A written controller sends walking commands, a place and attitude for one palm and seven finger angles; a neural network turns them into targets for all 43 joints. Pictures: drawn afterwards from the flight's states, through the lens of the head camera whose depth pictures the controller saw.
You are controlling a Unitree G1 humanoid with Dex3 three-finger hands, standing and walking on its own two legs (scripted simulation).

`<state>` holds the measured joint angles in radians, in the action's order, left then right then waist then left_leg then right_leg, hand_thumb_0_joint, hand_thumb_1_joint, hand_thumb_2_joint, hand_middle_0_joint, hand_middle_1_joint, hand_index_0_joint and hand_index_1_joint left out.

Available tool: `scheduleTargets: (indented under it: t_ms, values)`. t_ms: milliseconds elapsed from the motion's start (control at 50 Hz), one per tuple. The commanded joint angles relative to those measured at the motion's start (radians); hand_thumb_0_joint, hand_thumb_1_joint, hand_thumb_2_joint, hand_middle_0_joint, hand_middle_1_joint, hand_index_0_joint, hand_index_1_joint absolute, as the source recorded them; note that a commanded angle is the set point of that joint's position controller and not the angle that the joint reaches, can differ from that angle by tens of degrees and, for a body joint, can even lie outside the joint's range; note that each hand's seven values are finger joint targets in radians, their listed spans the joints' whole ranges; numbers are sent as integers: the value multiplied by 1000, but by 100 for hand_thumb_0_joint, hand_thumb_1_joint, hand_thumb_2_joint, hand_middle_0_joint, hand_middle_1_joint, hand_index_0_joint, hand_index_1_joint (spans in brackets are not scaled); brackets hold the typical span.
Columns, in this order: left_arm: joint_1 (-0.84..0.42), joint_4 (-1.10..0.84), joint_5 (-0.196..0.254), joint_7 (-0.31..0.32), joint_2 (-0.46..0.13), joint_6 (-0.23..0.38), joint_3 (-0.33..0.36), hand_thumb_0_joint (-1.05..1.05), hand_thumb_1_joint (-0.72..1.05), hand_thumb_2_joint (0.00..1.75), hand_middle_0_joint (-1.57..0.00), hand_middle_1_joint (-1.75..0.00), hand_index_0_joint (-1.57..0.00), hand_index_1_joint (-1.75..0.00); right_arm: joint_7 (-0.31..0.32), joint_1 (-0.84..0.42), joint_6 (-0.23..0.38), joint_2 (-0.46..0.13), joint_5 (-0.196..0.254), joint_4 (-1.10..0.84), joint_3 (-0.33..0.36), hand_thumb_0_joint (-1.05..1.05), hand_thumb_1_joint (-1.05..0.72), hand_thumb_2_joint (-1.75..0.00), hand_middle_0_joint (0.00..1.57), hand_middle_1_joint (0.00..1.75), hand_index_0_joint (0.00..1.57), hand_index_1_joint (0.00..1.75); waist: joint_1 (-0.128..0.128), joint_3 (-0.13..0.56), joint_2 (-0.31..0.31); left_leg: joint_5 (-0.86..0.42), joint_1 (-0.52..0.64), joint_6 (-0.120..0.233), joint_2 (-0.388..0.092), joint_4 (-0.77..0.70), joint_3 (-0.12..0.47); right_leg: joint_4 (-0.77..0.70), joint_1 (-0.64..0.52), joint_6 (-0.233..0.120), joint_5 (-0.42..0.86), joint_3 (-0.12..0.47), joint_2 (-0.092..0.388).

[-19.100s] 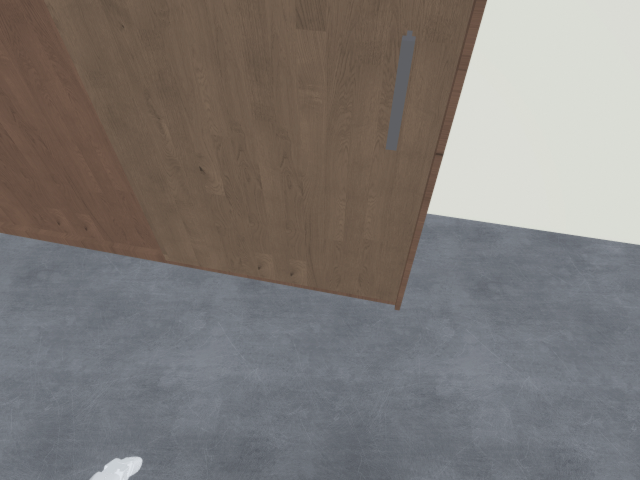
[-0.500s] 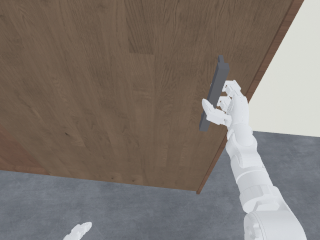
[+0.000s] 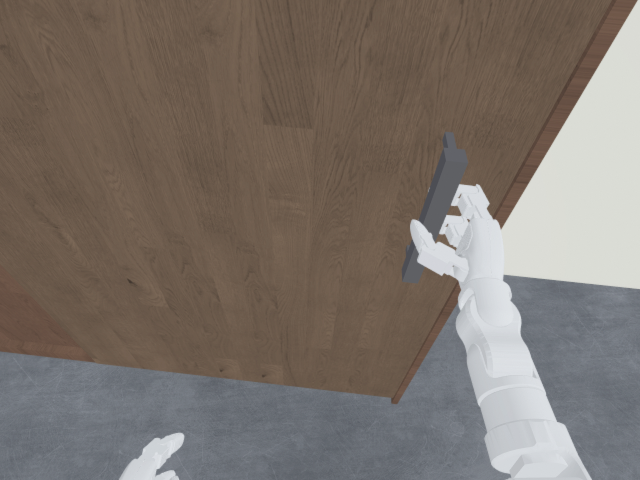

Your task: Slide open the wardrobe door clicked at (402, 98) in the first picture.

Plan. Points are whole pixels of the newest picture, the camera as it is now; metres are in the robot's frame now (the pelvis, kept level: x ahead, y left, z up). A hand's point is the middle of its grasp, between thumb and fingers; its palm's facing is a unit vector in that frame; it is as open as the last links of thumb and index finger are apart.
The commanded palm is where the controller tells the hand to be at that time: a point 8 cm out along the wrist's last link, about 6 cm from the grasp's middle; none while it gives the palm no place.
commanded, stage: tug the door sideways, standing still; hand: right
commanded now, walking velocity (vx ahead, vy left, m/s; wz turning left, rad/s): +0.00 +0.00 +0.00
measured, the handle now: (427, 214) +0.45 -0.10 +0.10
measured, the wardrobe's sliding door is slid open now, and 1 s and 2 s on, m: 0.00 0.00 0.02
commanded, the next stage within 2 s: step sideways, sliding the door along in 0.82 s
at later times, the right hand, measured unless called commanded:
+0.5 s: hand (424, 244) +0.39 -0.09 +0.11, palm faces +0.06 +1.00 -0.06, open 7.6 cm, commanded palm +0.36 -0.08 +0.11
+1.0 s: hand (415, 240) +0.39 -0.08 +0.11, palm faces -0.01 +1.00 -0.08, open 6.4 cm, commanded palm +0.38 -0.11 +0.11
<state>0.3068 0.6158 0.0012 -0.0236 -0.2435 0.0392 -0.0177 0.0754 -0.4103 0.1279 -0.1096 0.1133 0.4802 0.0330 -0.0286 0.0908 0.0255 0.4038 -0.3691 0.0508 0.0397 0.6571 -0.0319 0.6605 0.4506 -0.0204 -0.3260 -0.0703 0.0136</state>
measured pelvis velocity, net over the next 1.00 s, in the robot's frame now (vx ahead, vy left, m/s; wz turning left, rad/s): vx -0.03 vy -0.01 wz -0.04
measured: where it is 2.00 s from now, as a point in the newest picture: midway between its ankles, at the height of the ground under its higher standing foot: outside the picture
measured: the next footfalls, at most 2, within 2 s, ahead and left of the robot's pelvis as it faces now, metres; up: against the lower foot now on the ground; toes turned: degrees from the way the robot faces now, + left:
left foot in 1.56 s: +0.09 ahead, +0.19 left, +0.00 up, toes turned -6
left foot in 1.98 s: +0.19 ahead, +0.34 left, +0.00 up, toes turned -7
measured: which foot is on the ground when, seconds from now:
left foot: down 0.00-1.00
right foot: down 0.00-1.00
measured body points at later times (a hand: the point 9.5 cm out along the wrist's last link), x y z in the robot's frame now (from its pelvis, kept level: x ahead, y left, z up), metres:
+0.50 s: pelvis -0.02 +0.00 -0.01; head +0.02 +0.01 +0.44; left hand +0.11 +0.22 -0.13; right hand +0.38 -0.14 +0.11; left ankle -0.05 +0.08 -0.72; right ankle +0.00 -0.11 -0.72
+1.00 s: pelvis -0.03 -0.01 -0.01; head +0.01 +0.00 +0.44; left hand +0.09 +0.22 -0.13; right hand +0.39 -0.13 +0.12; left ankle -0.05 +0.08 -0.72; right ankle +0.00 -0.11 -0.72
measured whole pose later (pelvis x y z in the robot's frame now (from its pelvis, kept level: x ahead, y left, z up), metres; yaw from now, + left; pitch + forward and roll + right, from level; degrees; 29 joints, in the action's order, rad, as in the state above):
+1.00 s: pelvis -0.03 -0.01 -0.01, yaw -2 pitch +6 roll +0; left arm 0.28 0.69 0.02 -0.01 -0.23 0.06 -0.03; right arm 0.16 -0.66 0.19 -0.09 0.10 0.72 -0.10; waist -0.02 0.04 0.02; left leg 0.40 -0.42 0.03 0.01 0.71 -0.07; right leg 0.71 0.51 -0.04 -0.30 -0.04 -0.01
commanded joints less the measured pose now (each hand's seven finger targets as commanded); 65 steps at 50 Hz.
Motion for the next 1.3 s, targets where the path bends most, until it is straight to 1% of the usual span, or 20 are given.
scheduleTargets:
  t_ms: [0,120,280,420,520,620,860,900,920,940,980,1020,1060,1100,1160,1200,1220,1240,1260,1280]
  values:
    - [-23,-96,7,18,-114,30,48,0,90,90,-20,-30,-20,-30,-9,-518,51,-20,-7,-233,-55,0,-90,-90,45,140,45,140,-45,269,-57,-608,7,-43,-7,-61,29,2,-254,-25,396,65,-15]
    - [-15,-80,5,11,-109,35,51,0,90,90,-20,-30,-20,-30,-2,-549,44,74,-7,-238,-145,0,-90,-90,45,140,45,140,-59,351,-27,-567,-46,-36,-4,-40,6,20,-337,-14,456,95,-9]
    - [-23,-82,3,0,-109,49,47,0,90,90,-20,-30,-20,-30,-3,-619,65,166,-4,-196,-244,0,-90,-90,45,140,45,140,-80,306,-73,-473,-96,-35,1,-44,0,19,-313,-17,364,115,-10]
    - [-23,-66,5,-14,-100,76,45,0,90,90,-20,-30,-20,-30,8,-696,91,246,-15,-154,-324,0,-90,-90,45,140,45,140,-98,300,-11,-372,-168,-24,2,-35,-9,23,-330,-9,307,138,-6]
    - [-10,-54,4,-18,-107,92,46,0,90,90,-20,-30,-20,-30,16,-724,106,247,-5,-112,-321,0,-90,-90,45,140,45,140,-98,307,-77,-356,-165,-25,7,-31,-13,19,-305,-9,278,144,-7]
    - [-7,-42,4,-23,-107,105,44,0,90,90,-20,-30,-20,-30,21,-764,121,247,-6,-91,-320,0,-90,-90,45,140,45,140,-95,311,-18,-304,-189,-19,6,-31,-12,16,-308,-4,242,146,-9]
    - [7,-29,3,-30,-114,120,47,0,90,90,-20,-30,-20,-30,42,-813,144,264,-18,-22,-329,0,-90,-90,45,140,45,140,-105,298,-35,-243,-231,-15,8,-23,-22,8,-303,2,203,163,-2]
    - [11,-22,2,-26,-118,117,46,0,90,90,-20,-30,-20,-30,49,-862,143,239,-18,-6,-307,0,-90,-90,45,140,45,140,-114,304,-36,-246,-231,-17,8,-24,-20,10,-300,0,200,162,-4]
    - [17,-40,39,36,-165,57,64,0,90,90,-20,-30,-20,-30,61,-906,158,-275,-71,-76,29,0,-90,-90,45,140,45,140,-28,390,-71,-215,-45,-68,-63,-70,67,-52,-331,-52,140,167,54]
    - [-43,-56,43,63,-120,33,42,0,90,90,-20,-30,-20,-30,35,-871,154,-126,-62,-78,-97,0,-90,-90,45,140,45,140,-47,369,-68,-251,-1,-71,-66,-99,59,-72,-335,-61,142,135,44]
    - [-89,-81,49,87,-84,21,21,0,90,90,-20,-30,-20,-30,3,-861,146,-15,-45,-74,-176,0,-90,-90,45,140,45,140,-61,336,-45,-243,-1,-70,-60,-66,31,-95,-364,-68,144,153,82]
    - [-107,-68,39,109,-99,3,30,0,90,90,-20,-30,-20,-30,-9,-794,133,-37,-32,-20,-150,0,-90,-90,45,140,45,140,-50,254,58,-148,-55,-65,-42,53,34,-170,-380,-119,87,309,192]
    - [-129,-65,27,126,-97,-5,31,0,90,90,-20,-30,-20,-30,-20,-792,124,-51,-25,-14,-147,0,-90,-90,45,140,45,140,-43,187,98,3,-137,-46,-29,159,61,-243,-416,-179,84,490,309]
    - [-138,-66,20,136,-88,-13,27,0,90,90,-20,-30,-20,-30,-26,-784,113,-75,-24,-33,-127,0,-90,-90,45,140,45,140,-35,165,97,118,-197,-35,-35,220,91,-266,-475,-203,183,546,359]
    - [-141,-63,19,142,-87,-23,25,0,90,90,-20,-30,-20,-30,-27,-745,92,-83,-20,-39,-108,0,-90,-90,45,140,45,140,-18,160,36,78,-86,-29,-45,81,87,-180,-458,-178,374,424,348]
    - [-141,-74,30,143,-83,-20,24,0,90,90,-20,-30,-20,-30,-36,-744,86,-37,-27,-52,-145,0,-90,-90,45,140,45,140,-25,205,-7,-181,105,-31,-44,-111,51,-68,-392,-120,439,248,259]
    - [-135,-74,31,143,-85,-17,32,0,90,90,-20,-30,-20,-30,-42,-729,81,-29,-35,-40,-160,0,-90,-90,45,140,45,140,-32,211,-60,-318,190,-29,-76,-199,76,-12,-322,-79,368,146,192]
    - [-139,-76,32,144,-78,-15,37,0,90,90,-20,-30,-20,-30,-46,-732,77,-25,-44,-45,-173,0,-90,-90,45,140,45,140,-37,208,-153,-378,235,-3,-146,-245,150,44,-241,-38,246,59,121]
    - [-167,-72,31,144,-66,-12,34,0,90,90,-20,-30,-20,-30,-47,-763,74,-13,-51,-52,-188,0,-90,-90,45,140,45,140,-39,178,-166,-293,195,35,-208,-273,210,53,-202,-14,75,37,76]
    - [-186,-67,32,144,-57,-4,28,0,90,90,-20,-30,-20,-30,-48,-777,67,36,-54,-46,-230,0,-90,-90,45,140,45,140,-41,125,-103,-164,116,46,-198,-272,185,26,-217,-8,-12,41,58]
